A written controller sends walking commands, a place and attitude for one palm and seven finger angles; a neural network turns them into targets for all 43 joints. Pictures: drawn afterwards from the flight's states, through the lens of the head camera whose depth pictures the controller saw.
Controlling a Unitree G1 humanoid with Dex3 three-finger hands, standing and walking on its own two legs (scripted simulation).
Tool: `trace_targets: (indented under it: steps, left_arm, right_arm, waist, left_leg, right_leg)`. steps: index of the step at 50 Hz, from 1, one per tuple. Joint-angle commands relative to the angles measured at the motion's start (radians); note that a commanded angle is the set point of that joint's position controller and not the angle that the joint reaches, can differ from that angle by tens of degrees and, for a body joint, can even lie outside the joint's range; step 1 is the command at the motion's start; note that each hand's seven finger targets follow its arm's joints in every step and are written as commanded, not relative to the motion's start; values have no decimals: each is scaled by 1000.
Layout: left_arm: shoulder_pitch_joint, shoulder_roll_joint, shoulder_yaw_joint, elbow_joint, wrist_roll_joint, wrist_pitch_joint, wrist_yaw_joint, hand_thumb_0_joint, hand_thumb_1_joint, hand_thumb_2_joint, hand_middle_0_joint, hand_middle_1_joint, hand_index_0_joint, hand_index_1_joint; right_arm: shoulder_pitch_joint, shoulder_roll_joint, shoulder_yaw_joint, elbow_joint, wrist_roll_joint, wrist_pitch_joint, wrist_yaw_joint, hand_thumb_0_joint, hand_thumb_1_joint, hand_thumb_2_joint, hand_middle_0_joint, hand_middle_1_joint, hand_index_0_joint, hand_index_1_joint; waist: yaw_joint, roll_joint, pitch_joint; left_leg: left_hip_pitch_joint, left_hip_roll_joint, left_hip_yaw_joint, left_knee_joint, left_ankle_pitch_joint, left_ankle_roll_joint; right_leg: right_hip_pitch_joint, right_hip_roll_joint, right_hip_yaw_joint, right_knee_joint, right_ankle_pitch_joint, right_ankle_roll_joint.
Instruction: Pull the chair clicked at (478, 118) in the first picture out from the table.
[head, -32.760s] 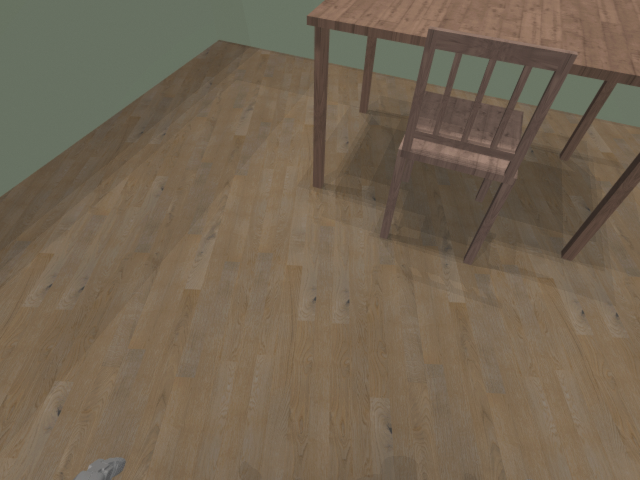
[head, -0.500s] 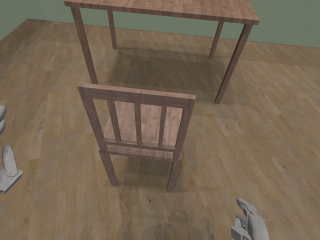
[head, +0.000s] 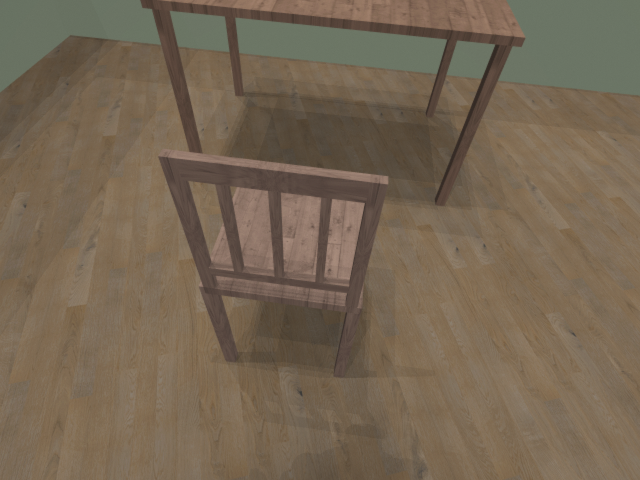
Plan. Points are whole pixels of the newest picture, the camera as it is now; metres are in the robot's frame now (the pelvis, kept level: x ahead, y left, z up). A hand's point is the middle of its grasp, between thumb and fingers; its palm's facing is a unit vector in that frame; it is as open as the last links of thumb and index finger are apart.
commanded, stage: let the arm hang, fingers relaxed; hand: left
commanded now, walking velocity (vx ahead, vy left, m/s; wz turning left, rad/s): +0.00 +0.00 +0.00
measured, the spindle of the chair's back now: (277, 236) +0.54 +0.11 -0.10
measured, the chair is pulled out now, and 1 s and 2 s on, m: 0.66 0.66 0.66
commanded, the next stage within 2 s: look to check the result in 0.78 s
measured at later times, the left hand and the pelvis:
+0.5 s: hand out of the picture -0.01 +0.15 -0.17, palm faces +0.03 -0.98 -0.19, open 7.3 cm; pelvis +0.00 -0.01 +0.00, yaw +0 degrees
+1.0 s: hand out of the picture +0.00 +0.16 -0.17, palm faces +0.04 -0.98 -0.18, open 7.3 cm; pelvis +0.01 +0.00 +0.00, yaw +0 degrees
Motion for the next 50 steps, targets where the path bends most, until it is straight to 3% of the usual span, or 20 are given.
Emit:
trace_targets:
  steps: [1,3,5,7,9,11,13,16,27,39,41,50]
  left_arm:
    - [66,133,-1,18,11,-30,-15,0,900,900,-200,-300,-200,-300]
    - [60,131,-9,53,9,-30,-18,0,900,900,-200,-300,-200,-300]
    - [58,130,-14,84,6,-31,-20,0,900,900,-200,-300,-200,-300]
    - [63,128,-18,114,4,-30,-20,0,900,900,-200,-300,-200,-300]
    - [73,129,-20,134,3,-31,-19,0,900,900,-200,-300,-200,-300]
    - [75,124,-21,152,1,-33,-17,0,900,900,-200,-300,-200,-300]
    - [83,114,-24,165,1,-31,-15,0,900,900,-200,-300,-200,-300]
    - [90,102,-24,179,0,-30,-13,0,900,900,-200,-300,-200,-300]
    - [105,69,-20,183,4,-35,-6,0,900,900,-200,-300,-200,-300]
    - [103,58,-20,176,4,-37,-8,0,900,900,-200,-300,-200,-300]
    - [102,62,-19,174,3,-37,-9,0,900,900,-200,-300,-200,-300]
    - [102,61,-21,179,2,-39,-8,0,900,900,-200,-300,-200,-300]
  right_arm:
    - [63,-79,-25,-6,-2,-22,-8,0,-900,-900,200,300,200,300]
    - [96,-84,-26,18,2,-18,-10,0,-900,-900,200,300,200,300]
    - [125,-82,-25,40,3,-17,-9,0,-900,-900,200,300,200,300]
    - [143,-73,-23,61,3,-12,-11,0,-900,-900,200,300,200,300]
    - [174,-70,-21,81,3,-13,-10,0,-900,-900,200,300,200,300]
    - [193,-62,-19,98,5,-16,-12,0,-900,-900,200,300,200,300]
    - [193,-55,-16,109,4,-15,-14,0,-900,-900,200,300,200,300]
    - [204,-44,-15,121,5,-16,-16,0,-900,-900,200,300,200,300]
    - [186,-5,-17,131,7,-18,-20,0,-900,-900,200,300,200,300]
    - [164,-14,-19,124,6,-24,-23,0,-900,-900,200,300,200,300]
    - [164,-19,-19,124,7,-27,-23,0,-900,-900,200,300,200,300]
    - [155,-23,-17,127,9,-28,-26,0,-900,-900,200,300,200,300]
  waist:
    - [5,193,-54]
    - [3,106,-23]
    - [1,62,-12]
    - [1,38,26]
    - [-2,19,16]
    - [-4,14,-6]
    - [-3,46,35]
    - [-3,18,36]
    - [2,45,57]
    - [0,41,34]
    - [0,64,19]
    - [0,41,9]
  left_leg:
    - [-50,80,-79,-120,71,35]
    - [-62,87,-86,-125,48,41]
    - [-69,81,-82,-123,24,39]
    - [-68,77,-75,-121,7,43]
    - [-61,69,-68,-108,13,40]
    - [-44,73,-66,-106,46,40]
    - [-65,76,-69,-116,33,42]
    - [-66,77,-71,-117,31,42]
    - [-73,79,-67,-123,48,42]
    - [-46,89,-79,-134,93,43]
    - [-42,90,-80,-137,101,43]
    - [-18,92,-75,-130,148,41]
  right_leg:
    - [109,-75,103,-107,59,-57]
    - [98,-78,97,-126,37,-57]
    - [88,-84,103,-141,-12,-60]
    - [56,-85,106,-165,-56,-65]
    - [54,-91,121,-172,-82,-66]
    - [62,-92,113,-162,-56,-67]
    - [44,-87,110,-161,-64,-69]
    - [35,-85,109,-154,-69,-67]
    - [33,-79,99,-146,-19,-63]
    - [49,-81,89,-123,42,-58]
    - [60,-83,90,-122,50,-57]
    - [76,-89,86,-118,95,-57]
